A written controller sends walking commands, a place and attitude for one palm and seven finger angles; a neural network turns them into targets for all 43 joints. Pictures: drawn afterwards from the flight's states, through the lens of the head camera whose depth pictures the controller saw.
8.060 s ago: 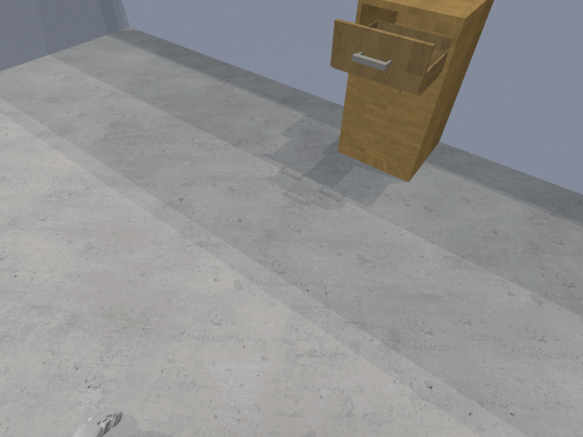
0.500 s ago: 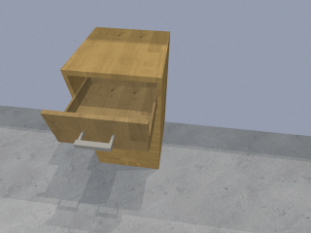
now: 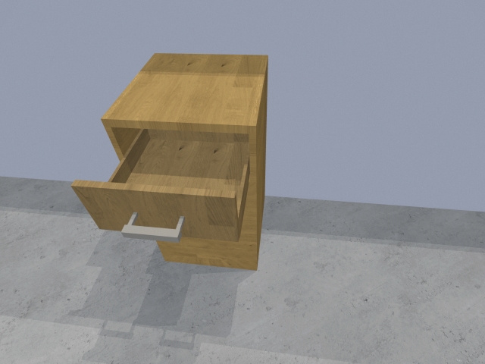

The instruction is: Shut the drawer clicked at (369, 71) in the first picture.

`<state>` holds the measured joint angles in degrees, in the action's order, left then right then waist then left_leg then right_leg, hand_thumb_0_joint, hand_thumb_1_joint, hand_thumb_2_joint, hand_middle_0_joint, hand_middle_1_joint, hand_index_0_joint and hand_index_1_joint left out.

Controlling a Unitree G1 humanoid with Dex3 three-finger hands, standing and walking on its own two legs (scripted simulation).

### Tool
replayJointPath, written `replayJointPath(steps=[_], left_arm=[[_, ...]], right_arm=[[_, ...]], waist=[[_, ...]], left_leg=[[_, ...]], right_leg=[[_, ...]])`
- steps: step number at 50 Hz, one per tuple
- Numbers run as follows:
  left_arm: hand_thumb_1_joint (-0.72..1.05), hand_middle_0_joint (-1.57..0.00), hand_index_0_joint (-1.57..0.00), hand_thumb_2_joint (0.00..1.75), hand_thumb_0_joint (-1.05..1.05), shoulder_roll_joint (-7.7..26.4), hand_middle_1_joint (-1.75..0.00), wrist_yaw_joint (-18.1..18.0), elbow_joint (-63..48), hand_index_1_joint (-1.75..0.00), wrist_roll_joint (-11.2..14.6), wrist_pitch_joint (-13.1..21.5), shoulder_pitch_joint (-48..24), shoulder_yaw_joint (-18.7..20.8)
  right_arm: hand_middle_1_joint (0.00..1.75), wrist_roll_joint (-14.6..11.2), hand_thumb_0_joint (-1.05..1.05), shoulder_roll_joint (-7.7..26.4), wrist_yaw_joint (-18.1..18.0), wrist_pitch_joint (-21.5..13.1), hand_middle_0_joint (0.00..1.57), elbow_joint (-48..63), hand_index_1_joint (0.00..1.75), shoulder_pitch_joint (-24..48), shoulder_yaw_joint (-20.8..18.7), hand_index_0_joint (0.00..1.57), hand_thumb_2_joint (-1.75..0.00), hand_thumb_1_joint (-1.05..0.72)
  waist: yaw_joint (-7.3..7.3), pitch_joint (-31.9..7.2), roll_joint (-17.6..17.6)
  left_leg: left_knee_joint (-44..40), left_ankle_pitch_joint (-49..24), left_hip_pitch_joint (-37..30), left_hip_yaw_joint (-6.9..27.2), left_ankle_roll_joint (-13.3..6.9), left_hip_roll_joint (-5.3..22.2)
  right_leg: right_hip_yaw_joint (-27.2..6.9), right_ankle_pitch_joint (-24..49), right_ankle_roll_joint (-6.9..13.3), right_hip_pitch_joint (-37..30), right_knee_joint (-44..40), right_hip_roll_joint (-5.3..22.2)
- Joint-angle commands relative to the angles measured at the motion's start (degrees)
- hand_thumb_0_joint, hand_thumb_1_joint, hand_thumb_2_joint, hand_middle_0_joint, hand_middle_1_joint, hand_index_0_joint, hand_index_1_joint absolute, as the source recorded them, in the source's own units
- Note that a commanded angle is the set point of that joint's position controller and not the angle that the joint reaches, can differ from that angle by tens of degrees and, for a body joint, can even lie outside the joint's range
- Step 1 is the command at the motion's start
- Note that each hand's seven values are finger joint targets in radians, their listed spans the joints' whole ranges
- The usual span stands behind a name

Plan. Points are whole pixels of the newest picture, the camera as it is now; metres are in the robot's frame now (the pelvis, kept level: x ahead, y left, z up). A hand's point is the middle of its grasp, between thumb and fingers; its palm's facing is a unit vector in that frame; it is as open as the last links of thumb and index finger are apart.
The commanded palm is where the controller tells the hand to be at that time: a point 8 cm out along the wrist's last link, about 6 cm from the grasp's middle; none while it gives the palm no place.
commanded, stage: look again from close up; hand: left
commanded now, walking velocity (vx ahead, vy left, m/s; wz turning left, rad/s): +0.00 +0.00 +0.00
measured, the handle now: (154, 226) +0.44 +0.25 -0.09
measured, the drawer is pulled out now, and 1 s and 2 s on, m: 0.23 0.23 0.23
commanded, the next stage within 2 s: shuffle to correct the standing spot in 0.18 s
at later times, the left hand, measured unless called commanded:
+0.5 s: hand out of the picture -0.01 +0.15 -0.17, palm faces +0.04 -0.98 -0.17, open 7.4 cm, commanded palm none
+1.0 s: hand out of the picture +0.07 +0.23 -0.19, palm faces +0.05 -0.97 -0.22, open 7.4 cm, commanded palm none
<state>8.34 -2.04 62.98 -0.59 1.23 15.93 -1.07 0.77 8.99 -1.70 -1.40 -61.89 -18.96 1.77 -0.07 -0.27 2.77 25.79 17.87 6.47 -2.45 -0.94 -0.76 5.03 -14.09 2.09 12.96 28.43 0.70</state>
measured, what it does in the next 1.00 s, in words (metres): lifts its left foot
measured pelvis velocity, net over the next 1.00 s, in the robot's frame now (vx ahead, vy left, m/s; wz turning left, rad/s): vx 0.05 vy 0.05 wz -0.04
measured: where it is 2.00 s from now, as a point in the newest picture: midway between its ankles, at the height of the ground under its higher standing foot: outside the picture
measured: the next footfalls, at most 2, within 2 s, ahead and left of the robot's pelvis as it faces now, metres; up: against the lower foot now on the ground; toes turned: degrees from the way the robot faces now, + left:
right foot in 1.40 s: +0.09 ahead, -0.07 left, +0.00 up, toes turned -3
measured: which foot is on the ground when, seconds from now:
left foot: down 0.00-1.00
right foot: down 0.00-0.96, up 0.98-1.00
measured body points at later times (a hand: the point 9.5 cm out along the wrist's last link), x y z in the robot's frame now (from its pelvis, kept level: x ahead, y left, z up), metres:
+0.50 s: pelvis +0.01 -0.01 +0.00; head +0.02 -0.02 +0.45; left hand -0.01 +0.20 -0.16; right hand -0.02 -0.22 -0.17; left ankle -0.04 +0.11 -0.74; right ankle +0.02 -0.09 -0.74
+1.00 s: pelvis +0.05 +0.05 -0.01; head +0.06 +0.06 +0.44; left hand +0.06 +0.28 -0.17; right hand +0.04 -0.17 -0.17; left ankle +0.01 +0.13 -0.74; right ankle +0.01 -0.08 -0.72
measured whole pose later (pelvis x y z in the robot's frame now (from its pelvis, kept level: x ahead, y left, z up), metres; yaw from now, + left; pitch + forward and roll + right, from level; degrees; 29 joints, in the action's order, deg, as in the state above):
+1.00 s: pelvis +0.05 +0.05 -0.01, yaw -2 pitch -1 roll +1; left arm 8.9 -3.0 59.8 -1.5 -1.2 16.1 2.9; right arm 1.2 8.0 -1.7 -1.4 -60.5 -18.8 -0.2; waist 1.5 2.3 -1.6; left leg 31.7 20.2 10.0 -7.9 -3.0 -2.0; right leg 0.5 -26.9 0.4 16.4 43.3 4.4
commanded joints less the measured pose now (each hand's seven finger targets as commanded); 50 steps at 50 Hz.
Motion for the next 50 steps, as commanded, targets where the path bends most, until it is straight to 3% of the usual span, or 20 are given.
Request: replayJointPath(steps=[1,3,9,15,22,26,30,33,35,38,40,41,42,43,44,46,47,48,49,50], left_arm=[[0.9,-0.2,-0.2,0.9,0.0,5.5,-0.3,0.0,-1.5,-0.3,0.4,0.6,2.7,1.0],[0.9,-0.2,-0.2,0.9,0.0,5.5,-0.3,0.0,-1.7,-0.3,0.4,0.5,2.6,1.1],[0.9,-0.2,-0.2,0.9,0.0,5.6,-0.3,0.0,-1.2,-0.3,0.5,0.7,3.0,1.2],[0.9,-0.2,-0.2,0.9,0.0,5.2,-0.3,0.0,-0.3,-0.3,0.4,0.7,3.6,1.1],[0.9,-0.2,-0.2,0.9,0.0,7.4,-0.3,0.1,-0.6,-0.3,-0.2,0.5,5.2,2.6],[0.9,-0.2,-0.2,0.9,0.0,7.5,-0.3,0.1,-1.4,-0.3,-0.3,0.5,5.1,3.5],[0.9,-0.2,-0.2,0.9,0.0,6.4,-0.3,0.2,-2.1,-0.3,-0.4,0.3,4.3,3.9],[0.9,-0.2,-0.2,0.9,0.0,4.1,-0.3,0.3,-2.8,-0.3,-0.5,0.0,3.5,3.5],[0.9,-0.2,-0.2,0.9,0.0,3.3,-0.3,0.2,-2.6,-0.3,-0.7,-0.1,3.8,3.2],[0.9,-0.2,-0.2,0.9,0.0,4.7,-0.3,-0.2,-1.9,-0.3,-0.5,0.0,6.9,3.8],[0.9,-0.2,-0.2,0.9,0.0,8.2,-0.3,-0.7,-0.9,-0.3,-0.5,0.2,10.7,5.0],[0.9,-0.2,-0.2,0.9,0.0,9.6,-0.3,-1.0,-0.6,-0.3,-0.6,0.3,12.1,5.6],[0.9,-0.2,-0.2,0.9,0.0,10.2,-0.3,-1.3,-0.9,-0.3,-0.9,0.2,12.3,6.0],[0.9,-0.2,-0.2,0.9,0.0,10.1,-0.3,-1.6,-1.5,-0.3,-1.2,0.0,11.0,6.2],[0.9,-0.2,-0.2,0.9,0.0,9.8,-0.3,-1.7,-2.5,-0.3,-1.3,-0.2,8.7,6.3],[0.9,-0.2,-0.2,0.9,0.0,8.9,-0.3,-1.4,-5.1,-0.3,-0.9,-0.9,1.5,5.8],[0.9,-0.2,-0.2,0.9,0.0,6.1,-0.3,-1.0,-7.1,-0.3,-0.7,-1.3,-1.0,5.3],[0.9,-0.2,-0.2,0.9,0.0,3.5,-0.3,-0.8,-8.4,-0.3,-0.3,-1.8,-1.8,4.6],[0.9,-0.2,-0.2,0.9,0.0,3.6,-0.3,-1.4,-7.9,-0.3,-0.5,-2.3,-1.8,4.6],[0.9,-0.2,-0.2,0.9,0.0,3.4,-0.3,-1.4,-7.1,-0.3,-0.4,-2.5,-2.1,4.4]], right_arm=[[0.3,0.0,0.0,4.7,0.0,-0.7,0.2,0.9,0.3,-3.8,-0.7,0.2,-0.9,-0.9],[0.3,0.0,0.0,4.4,0.0,-0.8,0.2,0.5,0.3,-3.8,-0.7,0.2,-0.9,-0.9],[0.3,0.0,0.0,4.0,-0.1,-0.7,0.2,-0.9,0.3,-3.8,-0.6,0.2,-0.9,-0.9],[0.3,-0.1,0.0,3.3,-0.2,-0.5,0.2,-2.4,0.3,-4.0,-0.5,0.2,-0.9,-0.9],[0.3,0.4,0.0,3.0,0.2,0.9,0.2,-2.3,0.3,-5.2,-0.9,0.2,-0.9,-0.9],[0.3,0.4,0.0,2.6,0.3,0.7,0.2,-2.0,0.3,-6.5,-1.2,0.2,-0.9,-0.9],[0.3,0.5,0.0,2.8,0.2,-0.2,0.2,-2.1,0.3,-8.7,-1.4,0.2,-0.9,-0.9],[0.3,0.6,0.0,5.1,-0.3,-0.8,0.2,-1.9,0.3,-9.9,-1.7,0.2,-0.9,-0.9],[0.3,0.4,0.0,5.8,-0.7,-0.6,0.2,-1.0,0.3,-8.9,-1.8,0.2,-0.9,-0.9],[0.3,0.2,0.0,5.8,-0.9,-0.5,0.2,0.6,0.3,-7.1,-2.0,0.2,-0.9,-0.9],[0.3,0.1,0.0,4.1,-0.6,-0.3,0.2,2.0,0.3,-5.6,-2.0,0.2,-0.9,-0.9],[0.3,0.0,0.0,3.0,-0.5,0.0,0.2,3.0,0.3,-4.0,-2.1,0.2,-0.9,-0.9],[0.3,-0.1,0.0,3.0,-0.6,0.3,0.2,3.9,0.3,-2.1,-2.2,0.2,-0.9,-0.9],[0.3,-0.1,0.0,2.7,-0.4,0.2,0.2,4.3,0.3,-0.8,-2.5,0.2,-0.9,-0.9],[0.3,-0.2,0.0,2.3,-0.1,0.2,0.2,4.4,0.3,-1.0,-2.7,0.2,-0.9,-0.9],[0.3,-0.2,0.0,1.6,0.4,0.2,0.2,1.2,0.3,-8.6,-2.8,0.2,-0.9,-0.9],[0.3,0.5,0.0,4.0,0.3,-0.4,0.2,-0.6,0.3,-13.3,-3.4,0.2,-0.9,-0.9],[0.3,0.8,0.0,6.8,-0.3,-0.3,0.2,-0.4,0.3,-13.8,-3.8,0.2,-0.9,-0.9],[0.3,1.0,0.0,5.8,-0.4,0.2,0.2,0.2,0.3,-11.0,-3.4,0.2,-0.9,-0.9],[0.3,1.0,0.0,4.3,-0.7,-0.1,0.2,1.2,0.3,-8.6,-2.7,0.2,-0.9,-0.9]], waist=[[0.04,7.0,-4.0],[0.29,6.7,-2.6],[0.26,4.2,-4.4],[0.38,4.3,-2.0],[0.61,6.6,-6.9],[0.23,7.5,-6.8],[-0.03,6.8,-2.1],[0.1,4.8,4.8],[0.99,4.9,4.2],[2.65,3.3,-1.8],[3.76,1.6,-9.9],[4.23,1.7,-15.3],[4.74,2.7,-15.8],[4.47,4.2,-15.2],[3.48,4.9,-14.0],[-1.49,3.6,-9.9],[-2.97,3.2,1.3],[-2.48,3.1,14.1],[-1.82,4.9,10.2],[-1.26,6.8,7.5]], left_leg=[[-7.1,-7.0,8.8,5.8,-1.3,5.8],[-7.6,-7.5,9.0,5.8,-1.3,6.0],[-6.9,-8.3,7.3,5.0,-1.1,5.7],[-6.7,-7.8,6.4,4.3,-0.8,5.6],[-0.9,3.4,8.7,0.1,0.0,2.9],[1.3,2.1,7.8,-0.6,0.1,3.2],[-3.5,-1.5,6.1,0.1,-0.2,4.3],[-5.0,-16.6,3.0,2.9,-2.6,9.1],[-3.9,-25.6,3.0,3.0,-4.0,9.9],[2.3,-27.3,6.7,0.8,-2.9,7.1],[9.3,-11.7,15.7,-2.0,-0.3,2.6],[11.8,2.9,19.2,-2.6,0.7,1.5],[14.0,11.0,21.9,-1.1,0.9,2.0],[14.3,12.9,22.1,0.8,0.8,3.2],[10.6,12.2,19.1,2.3,0.6,4.0],[-4.0,-2.5,2.5,-0.1,0.4,3.0],[-7.5,-14.1,-2.8,5.4,-1.3,7.4],[-9.7,-28.6,-3.9,14.8,-5.2,16.2],[-9.0,-31.9,-1.0,13.2,-7.2,18.6],[-9.7,-34.9,2.0,14.0,-7.5,18.4]], right_leg=[[-7.8,4.4,1.4,-2.4,-5.6,5.8],[-7.4,5.1,1.2,-3.3,-5.3,5.7],[-7.6,7.7,1.3,-5.0,-5.7,6.3],[-8.1,7.6,1.6,-5.0,-6.4,6.6],[-16.5,-11.9,5.2,-1.6,-13.3,10.2],[-19.2,-12.0,6.8,1.4,-14.7,11.9],[-14.6,-1.8,5.9,0.9,-7.1,8.4],[-6.6,3.8,3.8,0.8,2.5,3.3],[-4.9,2.8,3.2,0.4,4.8,2.3],[-9.4,12.4,4.8,-5.5,5.2,5.7],[-18.2,24.1,8.1,-13.8,1.3,14.0],[-23.5,29.2,10.6,-15.5,-2.2,19.4],[-26.1,33.6,12.9,-15.9,-3.2,22.0],[-25.3,35.2,12.9,-13.5,-3.1,22.8],[-22.8,34.7,11.6,-10.0,-2.1,21.8],[-13.1,22.3,6.1,2.0,3.3,14.7],[-6.6,6.9,2.8,8.3,13.4,6.4],[-0.4,-17.7,-1.4,15.4,21.9,0.4],[-4.8,-20.3,-0.7,15.2,26.2,1.7],[-6.4,-17.7,-0.8,14.5,28.0,2.8]])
